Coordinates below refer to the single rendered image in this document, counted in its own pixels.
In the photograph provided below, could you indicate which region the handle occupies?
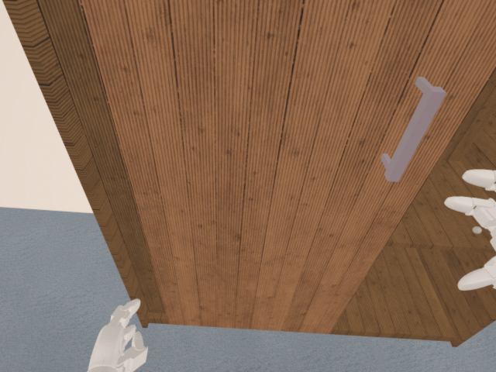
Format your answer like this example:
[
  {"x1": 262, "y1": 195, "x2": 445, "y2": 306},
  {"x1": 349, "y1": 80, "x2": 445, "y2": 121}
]
[{"x1": 381, "y1": 77, "x2": 446, "y2": 182}]

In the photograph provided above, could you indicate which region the wardrobe door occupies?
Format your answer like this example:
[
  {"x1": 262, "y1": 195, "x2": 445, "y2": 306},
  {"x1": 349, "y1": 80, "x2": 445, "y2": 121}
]
[
  {"x1": 79, "y1": 0, "x2": 496, "y2": 334},
  {"x1": 36, "y1": 0, "x2": 166, "y2": 313}
]

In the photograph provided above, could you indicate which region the robot left hand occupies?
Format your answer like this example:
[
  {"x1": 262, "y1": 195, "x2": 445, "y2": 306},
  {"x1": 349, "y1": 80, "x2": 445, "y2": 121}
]
[{"x1": 88, "y1": 298, "x2": 148, "y2": 372}]

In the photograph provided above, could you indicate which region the robot right hand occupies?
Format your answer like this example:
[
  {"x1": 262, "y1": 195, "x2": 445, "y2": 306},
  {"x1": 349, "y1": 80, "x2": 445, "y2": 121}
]
[{"x1": 444, "y1": 169, "x2": 496, "y2": 291}]

